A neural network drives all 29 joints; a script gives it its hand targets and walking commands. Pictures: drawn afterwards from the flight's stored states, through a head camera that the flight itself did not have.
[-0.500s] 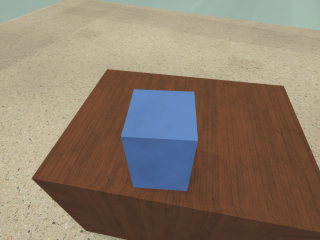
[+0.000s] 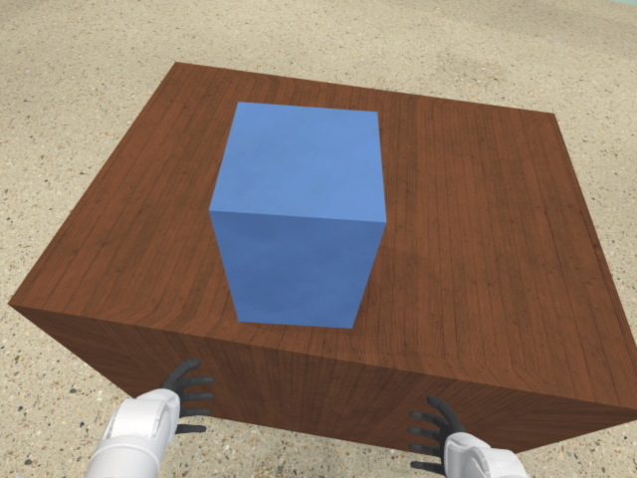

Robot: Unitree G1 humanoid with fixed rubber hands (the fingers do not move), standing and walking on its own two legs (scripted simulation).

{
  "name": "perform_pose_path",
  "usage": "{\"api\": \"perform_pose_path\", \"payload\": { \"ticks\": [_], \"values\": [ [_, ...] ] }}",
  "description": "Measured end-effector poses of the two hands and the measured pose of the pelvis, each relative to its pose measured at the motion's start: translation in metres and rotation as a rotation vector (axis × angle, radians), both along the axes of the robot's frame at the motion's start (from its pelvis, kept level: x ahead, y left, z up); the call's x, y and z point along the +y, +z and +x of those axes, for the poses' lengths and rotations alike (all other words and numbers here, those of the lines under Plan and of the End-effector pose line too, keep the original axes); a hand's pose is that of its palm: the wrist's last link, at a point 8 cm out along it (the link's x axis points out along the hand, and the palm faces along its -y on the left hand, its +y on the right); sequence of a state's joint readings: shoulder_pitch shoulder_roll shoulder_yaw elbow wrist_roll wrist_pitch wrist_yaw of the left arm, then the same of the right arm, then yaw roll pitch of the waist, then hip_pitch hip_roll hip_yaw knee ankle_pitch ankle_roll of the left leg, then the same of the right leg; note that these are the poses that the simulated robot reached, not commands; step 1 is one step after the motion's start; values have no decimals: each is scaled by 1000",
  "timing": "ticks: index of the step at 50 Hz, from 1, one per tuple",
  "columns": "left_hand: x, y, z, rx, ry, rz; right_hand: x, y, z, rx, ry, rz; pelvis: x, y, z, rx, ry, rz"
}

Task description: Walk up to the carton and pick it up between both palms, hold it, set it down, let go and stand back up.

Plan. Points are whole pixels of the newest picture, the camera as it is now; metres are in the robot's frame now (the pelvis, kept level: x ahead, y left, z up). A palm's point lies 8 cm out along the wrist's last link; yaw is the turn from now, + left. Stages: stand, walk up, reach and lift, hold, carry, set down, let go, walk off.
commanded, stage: reach and lift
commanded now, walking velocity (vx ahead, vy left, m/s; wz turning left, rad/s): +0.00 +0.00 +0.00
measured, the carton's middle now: (301, 227) +0.46 +0.03 +0.03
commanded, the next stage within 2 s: none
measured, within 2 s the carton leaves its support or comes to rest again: neither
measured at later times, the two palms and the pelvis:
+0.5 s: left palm (156, 442) +0.20 +0.20 -0.05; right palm out of the picture +0.12 -0.17 -0.06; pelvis -0.03 +0.02 +0.03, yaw -3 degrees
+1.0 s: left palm (150, 471) +0.17 +0.20 -0.05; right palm out of the picture +0.11 -0.17 -0.05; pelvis -0.05 +0.02 +0.02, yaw -3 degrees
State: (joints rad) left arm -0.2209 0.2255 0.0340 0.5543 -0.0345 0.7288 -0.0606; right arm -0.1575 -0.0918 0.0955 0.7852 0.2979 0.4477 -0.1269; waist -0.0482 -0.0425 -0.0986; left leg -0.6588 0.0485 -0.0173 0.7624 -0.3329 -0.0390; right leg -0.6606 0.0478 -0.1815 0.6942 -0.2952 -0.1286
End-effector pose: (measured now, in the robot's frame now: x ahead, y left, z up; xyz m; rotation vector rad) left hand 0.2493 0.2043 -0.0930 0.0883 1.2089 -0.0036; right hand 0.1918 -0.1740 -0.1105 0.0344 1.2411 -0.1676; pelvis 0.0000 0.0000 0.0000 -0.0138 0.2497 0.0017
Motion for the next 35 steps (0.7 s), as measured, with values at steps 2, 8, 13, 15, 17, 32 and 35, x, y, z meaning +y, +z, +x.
{"api": "perform_pose_path", "payload": {
  "ticks": [2, 8, 13, 15, 17, 32, 35],
  "values": [
    [-12, 12, -14, -3, -22, -8, 19, 6, -20, -2, -17, 4, 1, 13, 3, -29, -19, 10],
    [-9, 16, -96, 100, 31, 47, 34, 11, -82, -5, 7, 7, 10, 32, 4, -88, -75, 24],
    [14, -2, -125, 141, 79, 104, -4, 9, -71, -80, 24, -59, 15, 24, -12, -64, -67, 41],
    [18, -4, -112, 89, 87, 106, -17, 11, -58, -109, 27, -77, 15, 19, -17, -36, -60, 48],
    [17, -1, -89, 1, 77, 87, -23, 17, -47, -142, 30, -85, 15, 15, -21, -11, -50, 51],
    [12, 38, -108, -149, 24, 72, 26, 39, -117, -220, 2, -38, 27, 33, -31, -207, -92, 28],
    [22, 28, -134, -136, 68, 108, 25, 37, -119, -278, 9, -33, 31, 30, -37, -217, -85, 29]
  ]
}}
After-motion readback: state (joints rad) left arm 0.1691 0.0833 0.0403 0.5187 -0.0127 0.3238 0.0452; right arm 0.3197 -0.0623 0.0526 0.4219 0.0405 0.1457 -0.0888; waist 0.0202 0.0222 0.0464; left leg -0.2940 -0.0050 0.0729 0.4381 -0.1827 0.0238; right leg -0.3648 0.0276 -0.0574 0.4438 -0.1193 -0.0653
